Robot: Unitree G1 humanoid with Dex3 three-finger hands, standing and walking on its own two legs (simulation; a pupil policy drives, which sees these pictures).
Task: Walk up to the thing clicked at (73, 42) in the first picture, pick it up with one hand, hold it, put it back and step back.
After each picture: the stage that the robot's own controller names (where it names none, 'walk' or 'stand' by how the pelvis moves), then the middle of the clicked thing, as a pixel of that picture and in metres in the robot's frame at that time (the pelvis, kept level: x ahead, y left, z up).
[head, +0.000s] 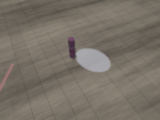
stand; (72, 47) +1.27 +0.17 -0.65
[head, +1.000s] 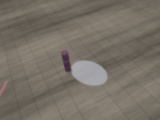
walk; (66, 61) +1.15 +0.31 -0.64
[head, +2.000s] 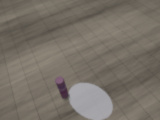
walk; (62, 88) +0.74 +0.31 -0.65
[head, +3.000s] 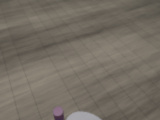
walk; (59, 119) +0.52 +0.20 -0.63
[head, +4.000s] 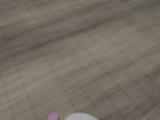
stand; out of the picture +0.45 +0.23 -0.65
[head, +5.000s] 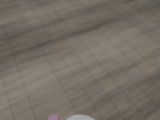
stand; out of the picture +0.44 +0.22 -0.65
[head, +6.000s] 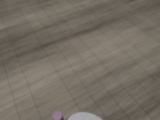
stand; out of the picture +0.48 +0.22 -0.66
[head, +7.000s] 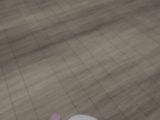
stand; out of the picture +0.45 +0.23 -0.66
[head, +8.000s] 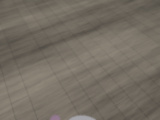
stand; out of the picture +0.45 +0.23 -0.66
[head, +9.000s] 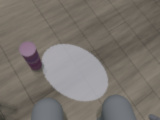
go down; (32, 58) +0.51 +0.23 -0.36
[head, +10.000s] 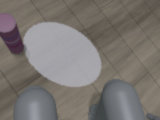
go down; (11, 37) +0.53 +0.26 -0.26
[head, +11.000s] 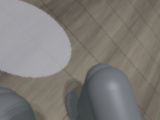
close in; out of the picture +0.51 +0.30 -0.18
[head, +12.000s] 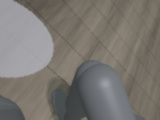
close; out of the picture +0.50 +0.32 -0.17
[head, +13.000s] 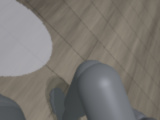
lift; out of the picture +0.48 +0.32 -0.18
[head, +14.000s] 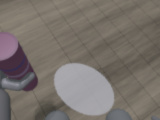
lift; (18, 68) +0.37 +0.22 +0.02
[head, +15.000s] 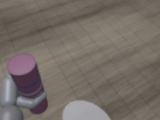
hold; (31, 88) +0.32 +0.19 +0.04
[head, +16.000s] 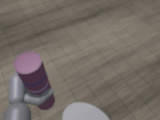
hold; (38, 85) +0.33 +0.17 +0.04
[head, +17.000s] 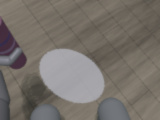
crouch; (5, 46) +0.46 +0.23 -0.04
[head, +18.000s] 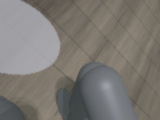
lower; out of the picture +0.49 +0.30 -0.18
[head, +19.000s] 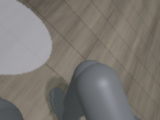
lower; out of the picture +0.49 +0.33 -0.18
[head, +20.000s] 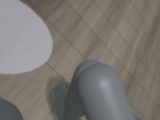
lower; out of the picture +0.49 +0.33 -0.18
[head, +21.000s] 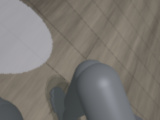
lower; out of the picture +0.49 +0.33 -0.18
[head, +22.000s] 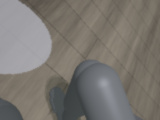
loosen; out of the picture +0.49 +0.32 -0.18
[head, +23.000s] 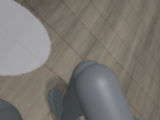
withdraw; out of the picture +0.49 +0.31 -0.19
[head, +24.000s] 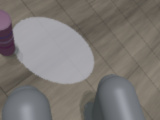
walk; (3, 37) +0.51 +0.26 -0.22
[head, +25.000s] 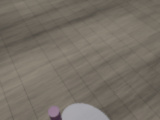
stand; (56, 118) +0.45 +0.19 -0.58
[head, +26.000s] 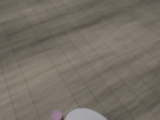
stand; out of the picture +0.45 +0.20 -0.60
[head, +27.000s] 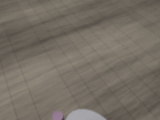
stand; out of the picture +0.45 +0.19 -0.60
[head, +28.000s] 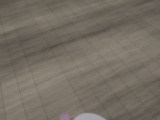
stand; out of the picture +0.47 +0.18 -0.66
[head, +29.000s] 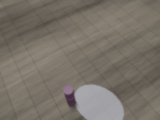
walk; (70, 96) +0.56 +0.15 -0.63
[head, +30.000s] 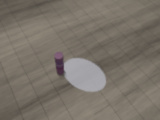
walk; (59, 64) +0.83 +0.19 -0.63
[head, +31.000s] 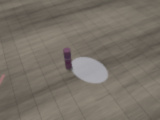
stand; (67, 59) +1.11 +0.23 -0.64
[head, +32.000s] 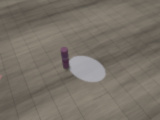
stand; (65, 58) +1.10 +0.22 -0.66
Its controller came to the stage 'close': yes
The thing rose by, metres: 0.69
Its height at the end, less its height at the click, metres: +0.00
